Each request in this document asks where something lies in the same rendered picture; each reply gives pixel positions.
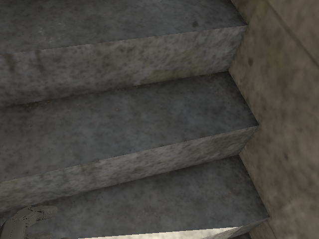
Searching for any robot left hand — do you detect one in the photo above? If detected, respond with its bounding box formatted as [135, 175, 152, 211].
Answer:
[0, 205, 70, 239]

